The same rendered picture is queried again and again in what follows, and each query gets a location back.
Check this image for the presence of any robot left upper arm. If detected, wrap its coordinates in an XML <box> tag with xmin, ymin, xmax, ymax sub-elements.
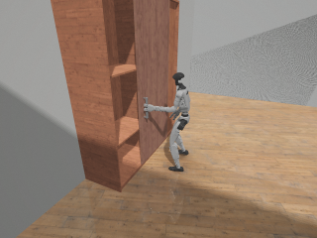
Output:
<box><xmin>171</xmin><ymin>90</ymin><xmax>183</xmax><ymax>112</ymax></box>

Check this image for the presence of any wardrobe door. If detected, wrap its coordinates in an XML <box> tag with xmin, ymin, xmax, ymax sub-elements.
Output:
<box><xmin>167</xmin><ymin>1</ymin><xmax>176</xmax><ymax>133</ymax></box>
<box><xmin>133</xmin><ymin>0</ymin><xmax>170</xmax><ymax>165</ymax></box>

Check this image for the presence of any robot left hand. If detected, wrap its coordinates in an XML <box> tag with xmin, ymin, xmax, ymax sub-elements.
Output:
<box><xmin>144</xmin><ymin>103</ymin><xmax>155</xmax><ymax>112</ymax></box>

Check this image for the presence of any handle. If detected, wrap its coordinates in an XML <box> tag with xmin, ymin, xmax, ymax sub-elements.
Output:
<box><xmin>143</xmin><ymin>97</ymin><xmax>149</xmax><ymax>119</ymax></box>

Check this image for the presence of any robot torso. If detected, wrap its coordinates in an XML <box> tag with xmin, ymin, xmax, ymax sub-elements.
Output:
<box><xmin>176</xmin><ymin>87</ymin><xmax>190</xmax><ymax>125</ymax></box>

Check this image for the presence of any robot right hand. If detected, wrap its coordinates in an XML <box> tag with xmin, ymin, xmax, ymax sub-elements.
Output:
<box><xmin>169</xmin><ymin>110</ymin><xmax>180</xmax><ymax>120</ymax></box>

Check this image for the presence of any left robot forearm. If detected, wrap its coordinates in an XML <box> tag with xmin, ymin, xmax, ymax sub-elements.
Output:
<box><xmin>155</xmin><ymin>106</ymin><xmax>175</xmax><ymax>113</ymax></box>

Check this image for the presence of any robot head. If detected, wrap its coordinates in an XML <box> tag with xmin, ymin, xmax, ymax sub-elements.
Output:
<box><xmin>172</xmin><ymin>72</ymin><xmax>186</xmax><ymax>91</ymax></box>

